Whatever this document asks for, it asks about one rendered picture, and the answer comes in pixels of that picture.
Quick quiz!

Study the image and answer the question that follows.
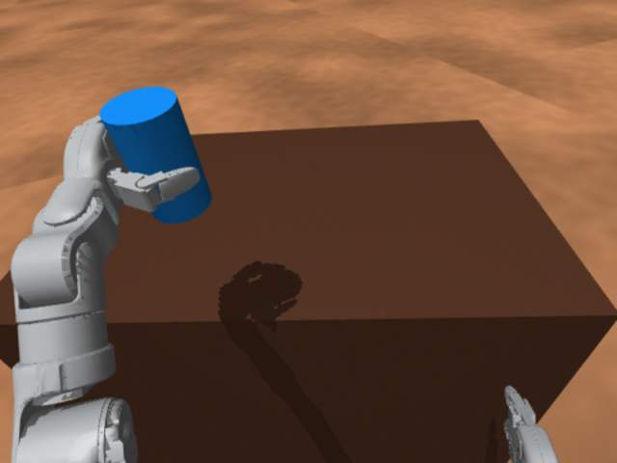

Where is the can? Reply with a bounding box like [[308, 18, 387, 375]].
[[99, 87, 212, 224]]

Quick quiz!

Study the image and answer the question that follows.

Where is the right robot hand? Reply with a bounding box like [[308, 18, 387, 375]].
[[504, 386, 559, 463]]

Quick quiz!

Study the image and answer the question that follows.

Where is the left robot hand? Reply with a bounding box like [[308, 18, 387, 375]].
[[64, 115, 201, 212]]

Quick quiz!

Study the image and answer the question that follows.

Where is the left robot arm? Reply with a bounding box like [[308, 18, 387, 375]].
[[11, 177, 138, 463]]

